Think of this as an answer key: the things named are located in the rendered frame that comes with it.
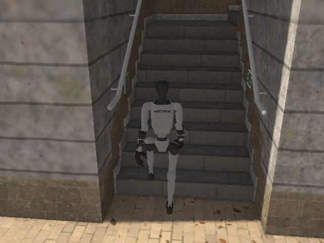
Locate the robot right upper arm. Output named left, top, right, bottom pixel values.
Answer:
left=173, top=102, right=183, bottom=130

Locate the robot right hand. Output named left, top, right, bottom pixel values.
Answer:
left=174, top=139, right=184, bottom=149

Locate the robot head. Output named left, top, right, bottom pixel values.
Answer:
left=154, top=80, right=171, bottom=105

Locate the robot left hand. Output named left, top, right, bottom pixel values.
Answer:
left=135, top=151, right=147, bottom=166

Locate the robot right forearm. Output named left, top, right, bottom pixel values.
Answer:
left=177, top=123, right=184, bottom=141

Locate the left robot thigh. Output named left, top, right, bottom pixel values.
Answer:
left=145, top=137, right=155, bottom=151

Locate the robot left forearm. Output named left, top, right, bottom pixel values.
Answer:
left=136, top=125, right=146, bottom=152

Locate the robot left upper arm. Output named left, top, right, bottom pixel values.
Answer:
left=141, top=102, right=152, bottom=131

